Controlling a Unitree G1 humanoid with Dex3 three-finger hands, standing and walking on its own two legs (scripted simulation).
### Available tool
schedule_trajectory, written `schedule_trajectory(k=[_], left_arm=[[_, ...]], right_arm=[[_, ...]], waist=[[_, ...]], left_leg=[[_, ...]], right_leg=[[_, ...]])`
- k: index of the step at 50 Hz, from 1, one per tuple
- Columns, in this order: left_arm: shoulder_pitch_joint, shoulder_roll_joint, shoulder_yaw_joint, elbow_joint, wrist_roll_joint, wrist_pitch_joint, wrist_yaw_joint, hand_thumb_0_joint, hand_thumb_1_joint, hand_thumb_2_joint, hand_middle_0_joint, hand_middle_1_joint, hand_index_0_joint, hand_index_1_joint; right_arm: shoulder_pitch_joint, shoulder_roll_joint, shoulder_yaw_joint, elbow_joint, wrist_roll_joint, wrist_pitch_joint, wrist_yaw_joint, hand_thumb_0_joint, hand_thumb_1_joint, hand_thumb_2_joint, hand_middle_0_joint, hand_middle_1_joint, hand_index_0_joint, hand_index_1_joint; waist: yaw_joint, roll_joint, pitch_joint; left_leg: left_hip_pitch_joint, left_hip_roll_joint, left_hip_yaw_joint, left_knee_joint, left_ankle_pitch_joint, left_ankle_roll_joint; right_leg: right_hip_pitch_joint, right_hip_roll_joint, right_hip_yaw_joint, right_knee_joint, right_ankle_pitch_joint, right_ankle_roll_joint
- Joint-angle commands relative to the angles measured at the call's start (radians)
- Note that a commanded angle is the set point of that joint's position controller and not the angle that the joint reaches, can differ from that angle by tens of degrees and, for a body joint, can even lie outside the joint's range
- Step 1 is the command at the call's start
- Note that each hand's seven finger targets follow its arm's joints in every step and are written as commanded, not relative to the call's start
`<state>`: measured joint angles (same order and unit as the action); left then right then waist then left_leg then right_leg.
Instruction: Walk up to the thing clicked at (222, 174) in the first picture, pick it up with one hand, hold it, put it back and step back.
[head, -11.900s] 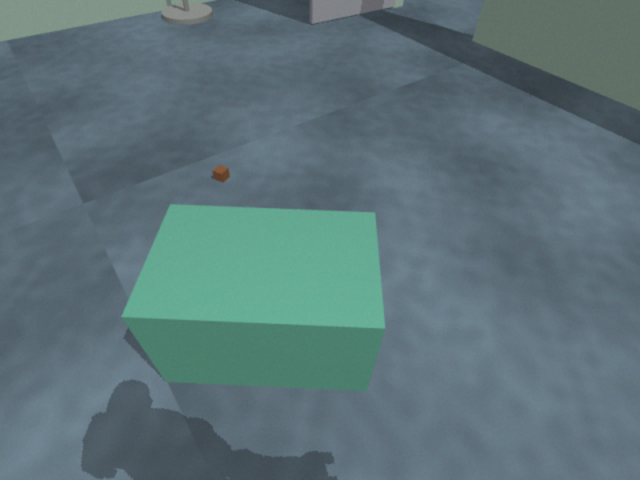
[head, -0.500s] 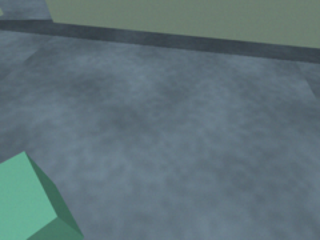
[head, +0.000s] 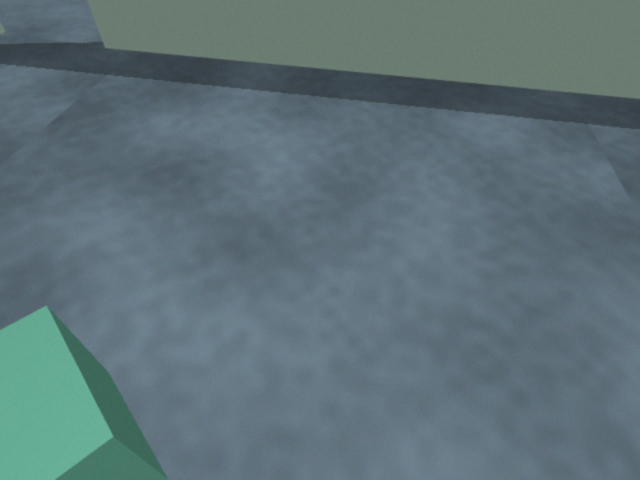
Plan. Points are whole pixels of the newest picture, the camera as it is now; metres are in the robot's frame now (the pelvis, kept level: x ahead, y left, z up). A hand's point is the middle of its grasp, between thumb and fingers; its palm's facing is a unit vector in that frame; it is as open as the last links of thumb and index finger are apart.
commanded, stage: stand
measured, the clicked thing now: out of the picture +0.53 +1.64 -0.76
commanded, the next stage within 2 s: walk up in 0.34 s
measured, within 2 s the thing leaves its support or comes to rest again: neither
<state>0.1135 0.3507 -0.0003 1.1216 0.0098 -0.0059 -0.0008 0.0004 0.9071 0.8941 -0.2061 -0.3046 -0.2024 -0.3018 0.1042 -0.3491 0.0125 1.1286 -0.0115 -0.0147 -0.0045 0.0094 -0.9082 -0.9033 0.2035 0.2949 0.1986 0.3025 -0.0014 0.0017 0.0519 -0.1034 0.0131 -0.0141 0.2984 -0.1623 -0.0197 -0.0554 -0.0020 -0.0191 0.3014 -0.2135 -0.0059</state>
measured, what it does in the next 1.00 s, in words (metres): walks ahead: left foot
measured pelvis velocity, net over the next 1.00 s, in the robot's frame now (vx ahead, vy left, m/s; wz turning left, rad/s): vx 0.16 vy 0.06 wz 0.04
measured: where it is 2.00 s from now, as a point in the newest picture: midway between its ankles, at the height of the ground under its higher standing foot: (327, 406)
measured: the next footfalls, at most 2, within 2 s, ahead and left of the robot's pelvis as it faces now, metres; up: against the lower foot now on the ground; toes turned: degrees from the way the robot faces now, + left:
left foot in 0.60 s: +0.15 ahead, +0.17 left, +0.00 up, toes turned +4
right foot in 1.14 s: +0.37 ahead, -0.07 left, +0.00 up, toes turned +9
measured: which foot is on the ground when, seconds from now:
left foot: down 0.00-0.42, up 0.44-0.58, down 0.60-1.00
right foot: down 0.00-0.64, up 0.66-1.00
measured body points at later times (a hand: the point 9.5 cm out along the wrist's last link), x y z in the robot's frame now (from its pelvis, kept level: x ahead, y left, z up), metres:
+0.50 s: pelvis +0.01 +0.01 -0.01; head +0.01 +0.02 +0.44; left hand +0.06 +0.33 -0.13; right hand +0.08 -0.31 -0.13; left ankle +0.01 +0.13 -0.73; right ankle -0.03 -0.11 -0.75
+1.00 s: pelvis +0.16 +0.06 -0.01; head +0.18 +0.08 +0.44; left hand +0.25 +0.39 -0.13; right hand +0.17 -0.24 -0.12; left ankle +0.11 +0.17 -0.75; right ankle +0.28 -0.09 -0.71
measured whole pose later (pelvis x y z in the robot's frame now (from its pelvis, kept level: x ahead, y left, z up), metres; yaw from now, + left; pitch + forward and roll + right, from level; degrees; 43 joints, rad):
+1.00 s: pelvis +0.16 +0.06 -0.01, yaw +2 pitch -4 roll +1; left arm 0.19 0.43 0.07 0.92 0.03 0.01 -0.07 0.00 0.91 0.89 -0.20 -0.30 -0.20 -0.30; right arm 0.40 -0.34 -0.06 0.88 -0.01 -0.08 0.03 0.01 -0.91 -0.90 0.21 0.30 0.20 0.30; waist -0.05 -0.05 0.11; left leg -0.02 -0.03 0.03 0.39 -0.29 0.03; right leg -0.46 -0.07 0.06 0.74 -0.26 0.00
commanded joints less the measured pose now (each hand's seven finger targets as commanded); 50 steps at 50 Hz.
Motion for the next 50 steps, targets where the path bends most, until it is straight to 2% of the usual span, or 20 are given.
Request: schedule_trajectory(k=[1,16,17,18,20,21,22,24,28,31,32,33,34,35,37,40,46,47,48,50], left_arm=[[-0.028,0.218,0.041,-0.056,-0.002,-0.023,0.011,0.000,0.900,0.900,-0.200,-0.300,-0.200,-0.300],[-0.021,0.222,0.042,-0.059,-0.003,-0.025,0.013,0.000,0.900,0.900,-0.200,-0.300,-0.200,-0.300],[0.046,0.289,0.102,-0.106,0.012,-0.034,-0.012,0.000,0.900,0.900,-0.200,-0.300,-0.200,-0.300],[0.082,0.297,0.111,-0.091,0.021,-0.034,-0.019,0.000,0.900,0.900,-0.200,-0.300,-0.200,-0.300],[0.105,0.324,0.131,-0.099,0.028,-0.034,-0.027,0.000,0.900,0.900,-0.200,-0.300,-0.200,-0.300],[0.104,0.344,0.143,-0.117,0.031,-0.040,-0.025,0.000,0.900,0.900,-0.200,-0.300,-0.200,-0.300],[0.105,0.346,0.148,-0.132,0.035,-0.048,-0.024,0.000,0.900,0.900,-0.200,-0.300,-0.200,-0.300],[0.141,0.327,0.146,-0.147,0.030,-0.056,-0.025,0.000,0.900,0.900,-0.200,-0.300,-0.200,-0.300],[0.049,0.329,0.141,-0.213,0.027,-0.053,-0.041,0.000,0.900,0.900,-0.200,-0.300,-0.200,-0.300],[0.010,0.264,0.118,-0.255,0.018,-0.039,-0.048,0.000,0.900,0.900,-0.200,-0.300,-0.200,-0.300],[0.059,0.187,0.096,-0.264,0.017,-0.037,-0.051,0.000,0.900,0.900,-0.200,-0.300,-0.200,-0.300],[0.108,0.178,0.094,-0.262,0.006,-0.034,-0.041,0.000,0.900,0.900,-0.200,-0.300,-0.200,-0.300],[0.126,0.285,0.114,-0.239,0.010,-0.023,-0.030,0.000,0.900,0.900,-0.200,-0.300,-0.200,-0.300],[0.126,0.297,0.107,-0.236,0.005,-0.027,-0.031,0.000,0.900,0.900,-0.200,-0.300,-0.200,-0.300],[0.204,0.287,0.109,-0.194,-0.007,-0.030,-0.035,0.000,0.900,0.900,-0.200,-0.300,-0.200,-0.300],[0.222,0.269,0.108,-0.191,-0.003,-0.024,-0.048,0.000,0.900,0.900,-0.200,-0.300,-0.200,-0.300],[0.083,0.237,0.101,-0.277,0.009,-0.026,-0.068,0.000,0.900,0.900,-0.200,-0.300,-0.200,-0.300],[-0.057,0.245,0.119,-0.349,0.026,-0.035,-0.070,0.000,0.900,0.900,-0.200,-0.300,-0.200,-0.300],[-0.092,0.243,0.125,-0.369,0.028,-0.034,-0.068,0.000,0.900,0.900,-0.200,-0.300,-0.200,-0.300],[-0.054,0.222,0.117,-0.382,0.019,-0.030,-0.069,0.000,0.900,0.900,-0.200,-0.300,-0.200,-0.300]], right_arm=[[-0.027,-0.217,-0.042,-0.055,0.004,-0.016,-0.011,0.000,-0.900,-0.900,0.200,0.300,0.200,0.300],[-0.017,-0.211,-0.041,-0.061,0.004,-0.012,-0.009,0.000,-0.900,-0.900,0.200,0.300,0.200,0.300],[0.033,-0.276,-0.097,-0.108,-0.012,-0.025,0.012,0.000,-0.900,-0.900,0.200,0.300,0.200,0.300],[0.021,-0.285,-0.106,-0.114,-0.022,-0.025,0.023,0.000,-0.900,-0.900,0.200,0.300,0.200,0.300],[-0.055,-0.245,-0.101,-0.159,-0.025,-0.019,0.036,0.000,-0.900,-0.900,0.200,0.300,0.200,0.300],[-0.066,-0.234,-0.104,-0.179,-0.031,-0.019,0.040,0.000,-0.900,-0.900,0.200,0.300,0.200,0.300],[-0.062,-0.242,-0.110,-0.185,-0.030,-0.025,0.042,0.000,-0.900,-0.900,0.200,0.300,0.200,0.300],[-0.052,-0.236,-0.112,-0.201,-0.026,-0.041,0.046,0.000,-0.900,-0.900,0.200,0.300,0.200,0.300],[0.043,-0.228,-0.130,-0.206,-0.023,-0.053,0.060,0.000,-0.900,-0.900,0.200,0.300,0.200,0.300],[0.299,-0.264,-0.174,-0.139,-0.029,-0.055,0.044,0.000,-0.900,-0.900,0.200,0.300,0.200,0.300],[0.418,-0.345,-0.204,-0.124,-0.038,-0.058,0.031,0.000,-0.900,-0.900,0.200,0.300,0.200,0.300],[0.388,-0.420,-0.204,-0.160,-0.046,-0.068,0.026,0.000,-0.900,-0.900,0.200,0.300,0.200,0.300],[0.261,-0.414,-0.200,-0.210,-0.020,-0.067,0.029,0.000,-0.900,-0.900,0.200,0.300,0.200,0.300],[0.208,-0.396,-0.191,-0.226,-0.015,-0.064,0.030,0.000,-0.900,-0.900,0.200,0.300,0.200,0.300],[0.147,-0.308,-0.156,-0.269,-0.008,-0.074,0.026,0.000,-0.900,-0.900,0.200,0.300,0.200,0.300],[0.190,-0.288,-0.150,-0.271,0.000,-0.087,0.025,0.000,-0.900,-0.900,0.200,0.300,0.200,0.300],[0.240,-0.305,-0.157,-0.303,0.002,-0.089,0.023,0.000,-0.900,-0.900,0.200,0.300,0.200,0.300],[0.349,-0.253,-0.140,-0.306,0.014,-0.076,0.018,0.000,-0.900,-0.900,0.200,0.300,0.200,0.300],[0.390,-0.255,-0.141,-0.310,0.014,-0.075,0.015,0.000,-0.900,-0.900,0.200,0.300,0.200,0.300],[0.354,-0.300,-0.147,-0.336,0.014,-0.079,0.011,0.000,-0.900,-0.900,0.200,0.300,0.200,0.300]], waist=[[0.002,-0.007,-0.082],[0.001,-0.009,-0.067],[0.010,-0.022,-0.151],[0.032,-0.007,-0.073],[0.069,-0.109,0.072],[0.079,-0.163,0.122],[0.082,-0.117,0.157],[0.088,-0.088,0.135],[0.024,-0.153,0.061],[-0.114,0.003,-0.043],[-0.166,0.268,-0.089],[-0.130,0.303,-0.092],[-0.081,0.142,-0.036],[-0.055,0.127,0.030],[0.002,0.108,0.046],[-0.003,0.114,0.068],[-0.038,0.124,0.106],[-0.046,0.022,0.110],[-0.052,0.012,0.118],[-0.026,0.071,0.068]], left_leg=[[0.037,0.118,-0.087,-0.017,0.197,0.033],[0.018,0.113,-0.085,-0.016,0.173,0.036],[0.011,0.058,-0.067,0.073,-0.284,0.103],[-0.112,0.063,-0.089,0.094,-0.464,0.113],[-0.352,-0.005,0.018,0.270,-0.395,0.072],[-0.457,0.013,0.026,0.438,-0.320,0.053],[-0.517,0.061,-0.023,0.464,-0.294,0.044],[-0.527,0.071,-0.032,0.429,-0.295,0.045],[-0.254,0.066,0.001,0.283,-0.221,0.038],[0.232,-0.010,0.064,0.148,-0.012,0.029],[0.342,0.142,-0.166,0.013,-0.229,0.081],[0.264,0.358,-0.645,-0.154,-0.484,0.173],[0.113,0.401,-0.638,-0.161,-0.610,0.238],[0.030,0.387,-0.584,-0.153,-0.557,0.251],[0.035,0.278,-0.329,-0.105,-0.318,0.192],[-0.016,0.241,-0.186,-0.111,-0.094,0.187],[0.013,0.233,-0.069,-0.099,0.111,0.209],[-0.032,0.217,-0.284,-0.059,0.238,0.216],[-0.045,0.251,-0.301,-0.055,0.269,0.206],[0.037,0.230,-0.252,-0.014,0.383,0.191]], right_leg=[[-0.016,-0.136,0.099,-0.048,0.197,-0.019],[-0.009,-0.135,0.098,-0.054,0.193,-0.018],[0.036,-0.080,0.088,0.015,-0.263,-0.061],[-0.009,-0.117,0.152,0.009,-0.464,-0.090],[-0.015,-0.227,0.311,-0.131,-0.630,-0.152],[-0.003,-0.341,0.422,-0.210,-0.620,-0.215],[0.030,-0.377,0.441,-0.199,-0.485,-0.255],[0.105,-0.337,0.382,-0.159,-0.253,-0.258],[-0.040,-0.245,0.195,-0.088,-0.180,-0.193],[-0.351,-0.098,0.003,0.290,-0.079,-0.103],[-0.504,0.023,-0.054,0.613,-0.260,-0.065],[-0.602,0.116,0.088,0.782,-0.379,-0.046],[-0.530,0.012,0.185,0.813,-0.352,-0.059],[-0.529,-0.017,0.182,0.833,-0.292,-0.065],[-0.506,-0.044,0.190,0.781,-0.173,-0.052],[-0.445,-0.045,0.147,0.699,-0.093,-0.012],[-0.447,-0.076,0.061,0.442,0.009,0.004],[-0.452,-0.054,0.050,0.436,-0.056,0.019],[-0.446,-0.059,0.062,0.426,-0.050,0.007],[-0.456,-0.060,0.053,0.373,0.005,-0.008]])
